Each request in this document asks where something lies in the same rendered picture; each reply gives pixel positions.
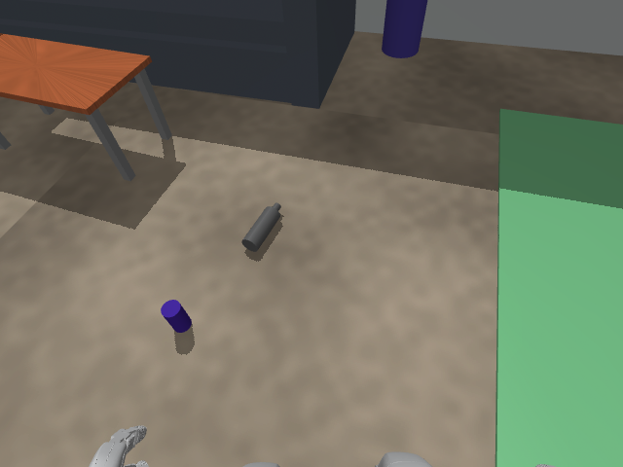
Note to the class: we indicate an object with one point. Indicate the coffee table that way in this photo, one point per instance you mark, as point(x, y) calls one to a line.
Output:
point(77, 79)

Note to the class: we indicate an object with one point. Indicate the left robot hand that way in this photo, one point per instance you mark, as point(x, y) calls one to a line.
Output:
point(113, 454)

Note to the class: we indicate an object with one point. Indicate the sofa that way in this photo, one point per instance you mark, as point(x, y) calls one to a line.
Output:
point(279, 50)

